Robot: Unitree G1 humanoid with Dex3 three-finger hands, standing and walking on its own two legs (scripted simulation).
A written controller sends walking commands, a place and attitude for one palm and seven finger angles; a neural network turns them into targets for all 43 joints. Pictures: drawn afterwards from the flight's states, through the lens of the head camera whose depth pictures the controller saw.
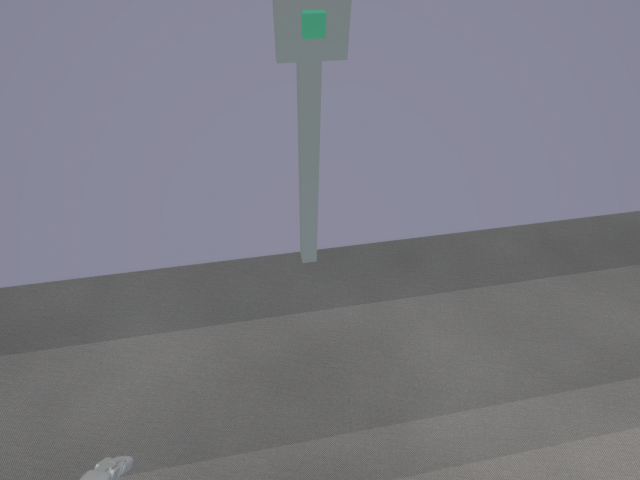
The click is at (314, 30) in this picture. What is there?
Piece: button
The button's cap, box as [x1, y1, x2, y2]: [302, 10, 325, 38]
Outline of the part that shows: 302,10 303,38 325,37 325,11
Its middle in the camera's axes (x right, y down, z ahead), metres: -0.02 -0.50 +0.90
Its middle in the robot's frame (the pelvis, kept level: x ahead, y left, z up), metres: +1.03 +0.07 +0.16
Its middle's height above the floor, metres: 0.92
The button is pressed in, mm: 0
